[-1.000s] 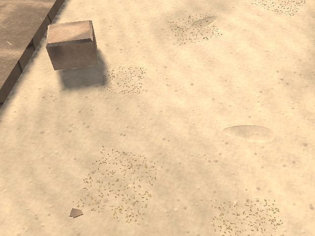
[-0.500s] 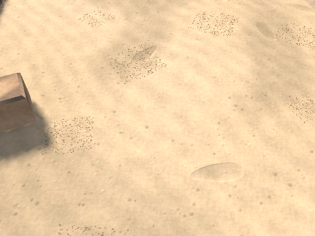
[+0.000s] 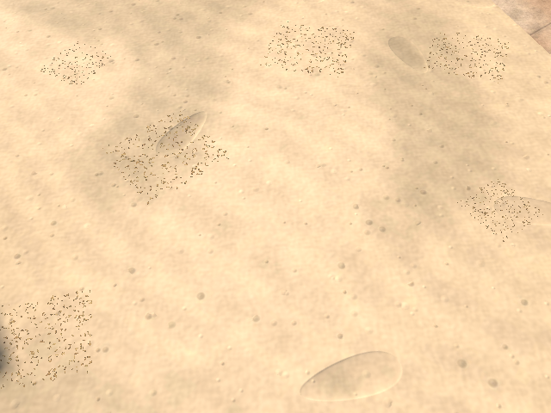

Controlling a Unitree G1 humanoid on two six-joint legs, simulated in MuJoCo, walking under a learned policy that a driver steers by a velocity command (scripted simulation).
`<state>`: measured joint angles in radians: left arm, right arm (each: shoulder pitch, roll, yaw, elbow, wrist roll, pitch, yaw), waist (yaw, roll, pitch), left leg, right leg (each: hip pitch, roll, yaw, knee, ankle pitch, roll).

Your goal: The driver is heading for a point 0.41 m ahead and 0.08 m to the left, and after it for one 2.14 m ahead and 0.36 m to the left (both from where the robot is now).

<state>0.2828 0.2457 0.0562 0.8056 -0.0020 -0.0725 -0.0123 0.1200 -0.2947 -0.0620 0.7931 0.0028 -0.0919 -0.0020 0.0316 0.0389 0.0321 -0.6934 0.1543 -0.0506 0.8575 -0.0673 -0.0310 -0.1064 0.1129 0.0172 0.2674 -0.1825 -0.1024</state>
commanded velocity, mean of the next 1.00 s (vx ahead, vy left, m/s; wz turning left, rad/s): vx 0.24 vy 0.00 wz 0.21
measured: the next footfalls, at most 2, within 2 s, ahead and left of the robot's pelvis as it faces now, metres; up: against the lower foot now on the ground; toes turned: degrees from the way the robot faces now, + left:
left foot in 0.24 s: +0.35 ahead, +0.17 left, +0.00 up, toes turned +12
right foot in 0.70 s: +0.53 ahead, -0.01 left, +0.00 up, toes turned +17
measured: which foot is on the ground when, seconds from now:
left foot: up 0.00-0.22, down 0.24-1.00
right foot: down 0.00-0.26, up 0.28-0.68, down 0.70-1.00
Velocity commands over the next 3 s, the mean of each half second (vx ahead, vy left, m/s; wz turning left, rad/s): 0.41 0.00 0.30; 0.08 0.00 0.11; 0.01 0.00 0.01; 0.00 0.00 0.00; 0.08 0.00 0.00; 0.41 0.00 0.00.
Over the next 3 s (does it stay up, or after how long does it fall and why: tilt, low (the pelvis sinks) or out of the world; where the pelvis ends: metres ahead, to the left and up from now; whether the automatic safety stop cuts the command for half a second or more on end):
stays up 0.65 0.12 -0.02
